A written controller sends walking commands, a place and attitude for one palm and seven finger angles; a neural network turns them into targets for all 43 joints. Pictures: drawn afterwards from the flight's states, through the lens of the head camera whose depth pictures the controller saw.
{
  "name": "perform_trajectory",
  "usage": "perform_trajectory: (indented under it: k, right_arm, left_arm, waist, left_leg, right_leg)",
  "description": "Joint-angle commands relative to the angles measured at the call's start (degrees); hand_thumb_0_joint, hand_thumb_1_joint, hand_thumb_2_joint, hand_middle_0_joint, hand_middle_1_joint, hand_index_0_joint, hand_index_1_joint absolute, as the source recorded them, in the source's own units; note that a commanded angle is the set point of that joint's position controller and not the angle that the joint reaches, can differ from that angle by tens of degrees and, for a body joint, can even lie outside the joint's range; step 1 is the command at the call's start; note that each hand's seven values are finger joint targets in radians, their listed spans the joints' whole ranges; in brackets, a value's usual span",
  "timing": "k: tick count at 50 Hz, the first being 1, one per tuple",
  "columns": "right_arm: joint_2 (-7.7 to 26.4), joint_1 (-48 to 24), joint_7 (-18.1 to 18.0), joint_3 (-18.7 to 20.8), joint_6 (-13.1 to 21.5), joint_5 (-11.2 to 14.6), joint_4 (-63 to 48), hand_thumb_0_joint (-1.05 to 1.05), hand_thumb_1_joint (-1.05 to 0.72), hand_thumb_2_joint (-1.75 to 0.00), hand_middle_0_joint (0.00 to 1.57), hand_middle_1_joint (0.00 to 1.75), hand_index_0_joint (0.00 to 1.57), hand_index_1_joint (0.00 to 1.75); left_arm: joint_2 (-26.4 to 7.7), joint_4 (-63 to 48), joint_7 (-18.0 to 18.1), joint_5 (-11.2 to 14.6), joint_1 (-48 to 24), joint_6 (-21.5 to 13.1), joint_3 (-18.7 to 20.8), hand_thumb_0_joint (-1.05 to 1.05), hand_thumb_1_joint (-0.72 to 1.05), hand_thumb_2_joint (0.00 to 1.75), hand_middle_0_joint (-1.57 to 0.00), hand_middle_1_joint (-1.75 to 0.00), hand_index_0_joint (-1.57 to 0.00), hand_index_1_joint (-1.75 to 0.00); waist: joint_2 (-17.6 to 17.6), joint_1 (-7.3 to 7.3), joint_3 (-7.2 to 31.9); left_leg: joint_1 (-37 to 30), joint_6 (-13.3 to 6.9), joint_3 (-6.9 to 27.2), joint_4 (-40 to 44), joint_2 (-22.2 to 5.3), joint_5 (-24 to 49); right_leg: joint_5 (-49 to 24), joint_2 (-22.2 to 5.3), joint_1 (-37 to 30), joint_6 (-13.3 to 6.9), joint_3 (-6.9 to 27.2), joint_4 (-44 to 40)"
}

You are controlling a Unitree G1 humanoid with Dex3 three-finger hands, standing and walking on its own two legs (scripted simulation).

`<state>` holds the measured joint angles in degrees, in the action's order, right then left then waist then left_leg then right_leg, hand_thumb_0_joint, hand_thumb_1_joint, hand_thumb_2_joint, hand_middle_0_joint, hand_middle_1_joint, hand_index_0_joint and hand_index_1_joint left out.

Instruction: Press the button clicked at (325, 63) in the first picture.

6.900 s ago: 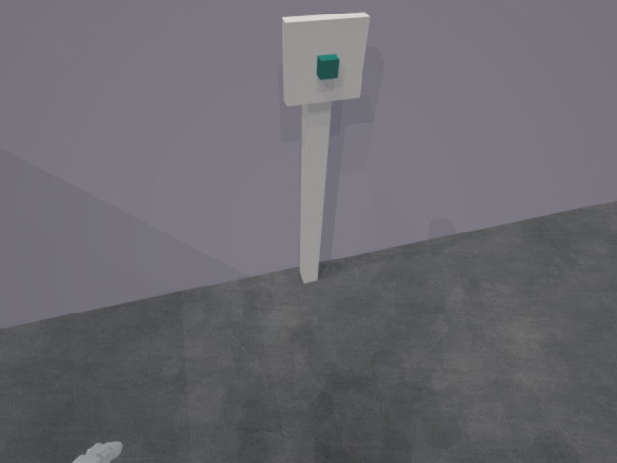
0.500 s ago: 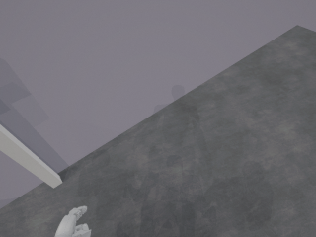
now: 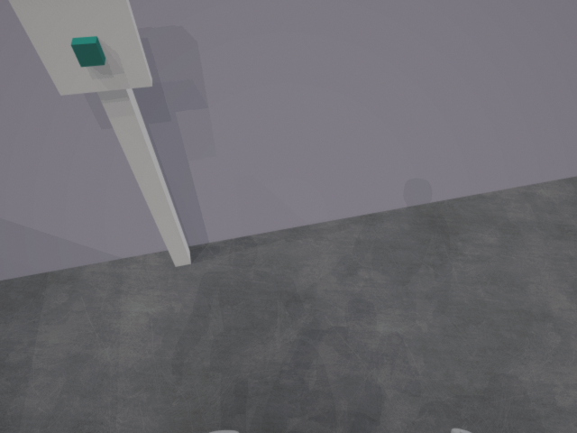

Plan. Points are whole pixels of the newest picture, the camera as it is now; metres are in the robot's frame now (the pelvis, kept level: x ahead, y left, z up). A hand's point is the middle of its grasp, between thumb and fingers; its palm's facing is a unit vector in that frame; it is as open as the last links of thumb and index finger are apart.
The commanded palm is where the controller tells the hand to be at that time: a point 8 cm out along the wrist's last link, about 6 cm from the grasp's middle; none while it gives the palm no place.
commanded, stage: turn to face it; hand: left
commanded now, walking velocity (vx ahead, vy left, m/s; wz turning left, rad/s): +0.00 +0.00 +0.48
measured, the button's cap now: (89, 50) +0.69 +0.44 +0.13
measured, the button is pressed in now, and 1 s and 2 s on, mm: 0 0 0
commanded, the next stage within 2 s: take the last steps up to it in 0.52 s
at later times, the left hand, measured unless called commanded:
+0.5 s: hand out of the picture +0.05 +0.22 -0.14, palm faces +0.20 -0.94 -0.27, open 7.4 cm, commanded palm none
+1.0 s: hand out of the picture -0.11 +0.12 -0.14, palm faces +0.42 -0.89 -0.20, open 7.3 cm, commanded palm none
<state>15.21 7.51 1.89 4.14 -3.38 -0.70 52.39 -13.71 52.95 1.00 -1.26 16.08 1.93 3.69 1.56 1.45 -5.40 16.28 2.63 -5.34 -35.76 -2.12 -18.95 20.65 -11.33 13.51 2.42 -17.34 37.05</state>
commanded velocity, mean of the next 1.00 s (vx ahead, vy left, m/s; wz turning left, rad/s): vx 0.12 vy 0.01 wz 0.21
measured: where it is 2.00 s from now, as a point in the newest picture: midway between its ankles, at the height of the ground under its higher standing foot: (247, 408)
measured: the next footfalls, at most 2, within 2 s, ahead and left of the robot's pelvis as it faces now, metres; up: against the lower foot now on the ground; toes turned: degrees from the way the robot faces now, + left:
right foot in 0.54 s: +0.03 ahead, -0.11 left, +0.00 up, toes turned +8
left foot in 1.14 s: +0.09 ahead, +0.17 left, +0.00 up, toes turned +26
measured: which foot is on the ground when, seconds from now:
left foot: down 0.00-0.56, up 0.58-1.00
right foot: down 0.00-0.00, up 0.02-0.52, down 0.54-1.00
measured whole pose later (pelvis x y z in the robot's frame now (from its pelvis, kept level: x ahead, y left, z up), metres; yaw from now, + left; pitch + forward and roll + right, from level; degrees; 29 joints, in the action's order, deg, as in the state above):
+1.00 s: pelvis +0.02 -0.01 +0.02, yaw +18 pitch -1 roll +1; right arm 12.7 12.8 1.4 3.8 -2.3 -1.7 60.5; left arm -6.4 63.3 0.9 -1.7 27.5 -3.1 1.4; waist -1.9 3.0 0.2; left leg 25.2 2.6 -2.0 -51.5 -5.4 -15.5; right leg 16.3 -2.8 2.3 -0.8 -10.0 19.5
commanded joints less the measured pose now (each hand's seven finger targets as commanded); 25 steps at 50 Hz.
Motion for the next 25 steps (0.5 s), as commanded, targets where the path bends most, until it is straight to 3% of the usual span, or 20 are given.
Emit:
perform_trajectory:
  k: [1, 2, 3, 4, 6, 10, 15, 20, 23, 25]
  right_arm:
    - [16.25, 13.32, -1.44, 3.85, 2.21, 0.06, -1.26, 0.00, -0.90, -0.90, 0.20, 0.30, 0.20, 0.30]
    - [14.81, 11.85, -1.88, 3.38, 2.17, -0.24, -1.35, 0.00, -0.90, -0.90, 0.20, 0.30, 0.20, 0.30]
    - [12.42, 9.54, -2.49, 2.74, 2.52, -0.34, -1.64, 0.00, -0.90, -0.90, 0.20, 0.30, 0.20, 0.30]
    - [10.48, 5.91, -2.84, 2.00, 2.38, -0.44, -2.66, 0.00, -0.90, -0.90, 0.20, 0.30, 0.20, 0.30]
    - [8.57, 1.92, -2.89, 1.09, 2.76, -0.31, -4.04, 0.00, -0.90, -0.90, 0.20, 0.30, 0.20, 0.30]
    - [7.84, 3.05, -2.89, 0.89, 3.04, -0.07, -3.95, 0.00, -0.90, -0.90, 0.20, 0.30, 0.20, 0.30]
    - [7.16, 5.40, -2.83, 0.97, 2.81, -0.33, -3.02, 0.00, -0.90, -0.90, 0.20, 0.30, 0.20, 0.30]
    - [6.72, 7.16, -3.00, 1.15, 2.50, -0.82, -1.77, 0.00, -0.90, -0.90, 0.20, 0.30, 0.20, 0.30]
    - [6.45, 6.53, -2.92, 1.15, 2.30, -0.97, -1.31, 0.00, -0.90, -0.90, 0.20, 0.30, 0.20, 0.30]
    - [6.02, 5.59, -2.79, 1.21, 2.34, -0.52, -1.09, 0.00, -0.90, -0.90, 0.20, 0.30, 0.20, 0.30]
  left_arm:
    - [-5.03, -7.95, 0.25, 0.32, -4.72, -0.14, 0.87, 0.00, 0.90, 0.90, -0.20, -0.30, -0.20, -0.30]
    - [-5.52, -7.76, 0.23, 0.16, -5.13, 0.19, 1.10, 0.00, 0.90, 0.90, -0.20, -0.30, -0.20, -0.30]
    - [-5.03, -6.43, 0.42, -0.09, -5.90, 0.35, 1.35, 0.00, 0.90, 0.90, -0.20, -0.30, -0.20, -0.30]
    - [-5.98, -5.34, 0.24, 0.08, -5.70, 0.43, 1.71, 0.00, 0.90, 0.90, -0.20, -0.30, -0.20, -0.30]
    - [-6.26, -3.45, -0.41, 0.04, -2.93, 0.39, 1.93, 0.00, 0.90, 0.90, -0.20, -0.30, -0.20, -0.30]
    - [-6.14, -2.40, -0.29, -0.01, -1.80, 0.54, 1.72, 0.00, 0.90, 0.90, -0.20, -0.30, -0.20, -0.30]
    - [-5.37, -3.28, 0.09, 0.08, -3.97, 0.55, 1.47, 0.00, 0.90, 0.90, -0.20, -0.30, -0.20, -0.30]
    - [-3.22, -4.33, 0.26, 0.43, -6.63, 0.16, 0.76, 0.00, 0.90, 0.90, -0.20, -0.30, -0.20, -0.30]
    - [-2.11, -3.62, 0.48, 0.87, -4.13, -0.43, 0.46, 0.00, 0.90, 0.90, -0.20, -0.30, -0.20, -0.30]
    - [-2.44, -2.40, 0.68, 1.02, -0.26, -1.16, 0.52, 0.00, 0.90, 0.90, -0.20, -0.30, -0.20, -0.30]
  waist:
    - [-18.43, -7.23, 13.69]
    - [-13.00, -6.08, 11.85]
    - [-16.88, -5.63, 10.65]
    - [-15.85, -4.26, 7.79]
    - [-12.54, -1.99, 6.28]
    - [-8.02, -1.68, 6.00]
    - [-9.49, -2.57, 5.08]
    - [-9.74, -3.64, 5.61]
    - [-10.08, -2.50, 6.76]
    - [-8.47, -0.51, 8.62]
  left_leg:
    - [-19.72, -12.96, 28.10, 14.45, -23.04, 44.62]
    - [-16.99, -14.17, 23.84, 14.40, -22.52, 40.96]
    - [-14.88, -11.95, 21.73, 14.38, -17.69, 39.88]
    - [-11.31, -10.67, 19.37, 14.82, -14.90, 36.28]
    - [-8.27, -8.92, 15.29, 16.51, -11.13, 30.56]
    - [-7.61, -9.79, 16.18, 18.87, -10.14, 24.50]
    - [-7.33, -11.70, 20.62, 20.30, -10.82, 16.92]
    - [-6.88, -13.21, 24.36, 18.81, -11.40, 18.52]
    - [-4.08, -12.68, 25.09, 16.68, -10.03, 22.30]
    - [-1.02, -10.68, 23.65, 12.97, -8.06, 22.53]
  right_leg:
    - [19.06, 3.32, 21.22, 2.68, 11.74, 25.73]
    - [15.23, 1.96, 21.33, 2.05, 14.08, 29.57]
    - [11.52, 2.27, 21.65, 2.19, 15.50, 30.64]
    - [7.19, 2.75, 20.78, 2.30, 16.48, 32.13]
    - [1.42, 3.41, 18.84, 2.69, 16.25, 32.86]
    - [-1.68, 4.33, 17.29, 3.32, 16.48, 29.48]
    - [0.16, 5.05, 16.64, 3.41, 16.94, 22.97]
    - [4.97, 7.20, 12.07, 2.31, 16.28, 12.78]
    - [3.35, 9.31, 4.99, 1.29, 15.52, 3.70]
    - [-4.83, 9.70, -2.84, 0.99, 15.10, -7.31]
